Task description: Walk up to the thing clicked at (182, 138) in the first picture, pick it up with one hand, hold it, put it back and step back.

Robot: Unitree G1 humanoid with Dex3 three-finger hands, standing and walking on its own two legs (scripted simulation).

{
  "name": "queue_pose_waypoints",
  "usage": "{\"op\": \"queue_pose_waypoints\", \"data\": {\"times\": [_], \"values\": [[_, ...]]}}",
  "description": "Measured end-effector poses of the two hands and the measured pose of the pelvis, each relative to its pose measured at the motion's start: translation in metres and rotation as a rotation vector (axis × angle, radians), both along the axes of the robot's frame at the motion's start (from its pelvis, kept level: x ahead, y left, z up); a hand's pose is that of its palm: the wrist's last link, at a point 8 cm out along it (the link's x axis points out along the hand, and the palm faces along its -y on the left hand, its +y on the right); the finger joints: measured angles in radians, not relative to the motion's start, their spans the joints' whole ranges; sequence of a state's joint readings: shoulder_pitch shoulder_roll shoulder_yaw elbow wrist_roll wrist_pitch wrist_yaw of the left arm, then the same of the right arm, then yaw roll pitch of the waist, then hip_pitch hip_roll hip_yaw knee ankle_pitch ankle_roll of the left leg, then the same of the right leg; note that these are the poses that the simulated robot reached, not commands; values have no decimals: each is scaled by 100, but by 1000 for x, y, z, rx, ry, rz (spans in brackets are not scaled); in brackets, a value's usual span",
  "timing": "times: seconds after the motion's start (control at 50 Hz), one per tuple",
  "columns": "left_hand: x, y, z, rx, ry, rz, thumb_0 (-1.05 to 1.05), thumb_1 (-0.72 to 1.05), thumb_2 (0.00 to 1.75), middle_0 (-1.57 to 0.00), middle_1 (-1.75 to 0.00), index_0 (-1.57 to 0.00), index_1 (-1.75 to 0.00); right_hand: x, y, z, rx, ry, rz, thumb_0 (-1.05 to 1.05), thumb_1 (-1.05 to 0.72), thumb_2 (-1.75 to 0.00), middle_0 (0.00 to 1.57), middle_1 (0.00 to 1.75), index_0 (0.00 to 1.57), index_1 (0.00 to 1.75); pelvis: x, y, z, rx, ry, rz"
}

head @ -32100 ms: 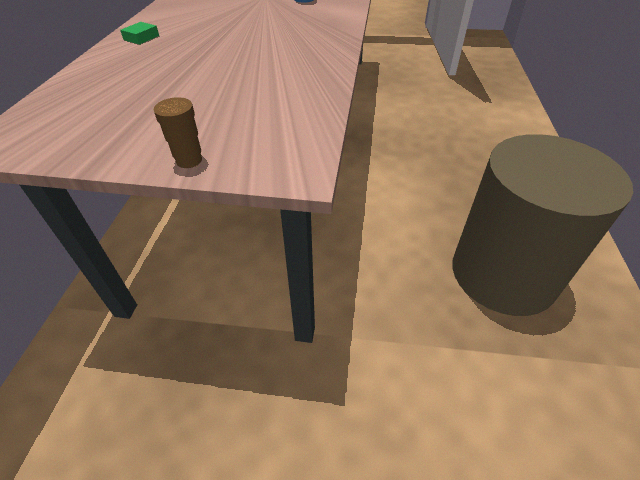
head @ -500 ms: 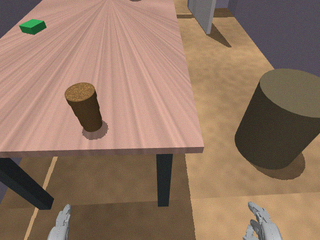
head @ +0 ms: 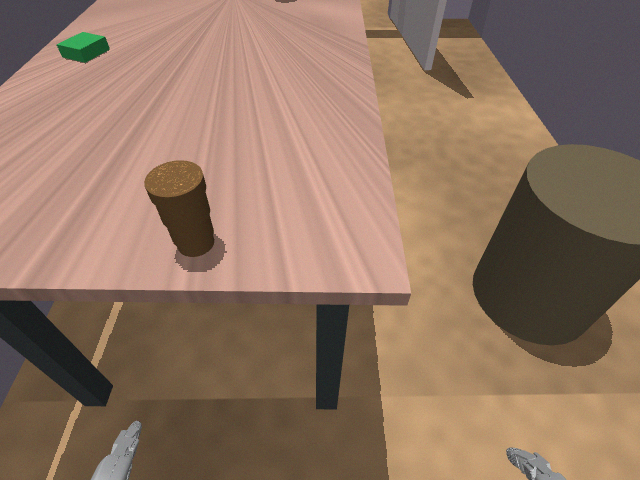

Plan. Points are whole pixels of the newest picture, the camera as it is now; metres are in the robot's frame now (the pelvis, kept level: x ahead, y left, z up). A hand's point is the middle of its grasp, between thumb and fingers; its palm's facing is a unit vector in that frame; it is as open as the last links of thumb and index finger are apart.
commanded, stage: stand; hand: left
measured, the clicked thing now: (186, 213) +0.46 +0.21 +0.08
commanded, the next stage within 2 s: none
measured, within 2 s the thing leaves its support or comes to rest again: neither
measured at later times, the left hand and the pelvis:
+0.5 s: hand out of the picture +0.05 +0.26 -0.11, palm faces -0.01 -0.94 -0.35, open 10.5 cm; pelvis +0.00 +0.01 +0.04, yaw +0 degrees
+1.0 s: hand out of the picture +0.06 +0.26 -0.11, palm faces +0.00 -0.94 -0.35, open 7.4 cm; pelvis +0.00 +0.01 +0.05, yaw +0 degrees
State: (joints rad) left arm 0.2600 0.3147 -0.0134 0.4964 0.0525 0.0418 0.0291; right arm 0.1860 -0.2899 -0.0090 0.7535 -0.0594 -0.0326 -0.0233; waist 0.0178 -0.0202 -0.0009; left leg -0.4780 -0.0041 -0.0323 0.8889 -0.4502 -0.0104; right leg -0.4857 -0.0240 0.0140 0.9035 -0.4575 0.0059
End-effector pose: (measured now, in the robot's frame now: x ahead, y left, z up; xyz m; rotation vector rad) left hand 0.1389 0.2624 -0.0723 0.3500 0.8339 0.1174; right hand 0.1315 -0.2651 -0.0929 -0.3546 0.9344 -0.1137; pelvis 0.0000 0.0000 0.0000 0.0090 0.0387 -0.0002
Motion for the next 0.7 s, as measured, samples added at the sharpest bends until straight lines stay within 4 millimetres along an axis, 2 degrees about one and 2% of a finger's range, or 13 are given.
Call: {"op": "queue_pose_waypoints", "data": {"times": [0.12,0.24,0.36,0.48,0.58,0.7], "values": [[-33,27,-14,16,153,58,-1,-57,4,-6,-5,-6,-5,-36,-24,7,-38,113,-75,1,-90,-90,20,30,21,30,1,5,11,-4,-30,-4],[-65,39,-15,21,270,116,-1,-46,15,-11,-14,-11,-13,-63,-27,10,-38,213,-119,1,-90,-90,20,30,21,30,3,7,23,-10,-57,-3],[-86,40,-11,12,350,154,-1,-14,46,-17,-24,-17,-24,-74,-18,10,-6,265,-129,1,-91,-90,20,30,21,30,2,8,35,-10,-80,-1],[-94,37,-5,6,385,167,0,29,74,-20,-28,-20,-28,-75,-9,11,25,281,-129,1,-91,-90,20,30,21,30,1,8,44,-8,-93,2],[-93,37,-2,4,386,176,0,62,84,-20,-30,-20,-29,-74,-9,14,31,284,-131,0,-90,-90,20,30,21,30,0,8,48,-7,-100,4],[-88,38,2,7,380,179,0,81,88,-21,-30,-21,-30,-74,-14,17,21,284,-141,0,-91,-90,20,30,21,30,-1,7,50,-6,-104,4]]}}
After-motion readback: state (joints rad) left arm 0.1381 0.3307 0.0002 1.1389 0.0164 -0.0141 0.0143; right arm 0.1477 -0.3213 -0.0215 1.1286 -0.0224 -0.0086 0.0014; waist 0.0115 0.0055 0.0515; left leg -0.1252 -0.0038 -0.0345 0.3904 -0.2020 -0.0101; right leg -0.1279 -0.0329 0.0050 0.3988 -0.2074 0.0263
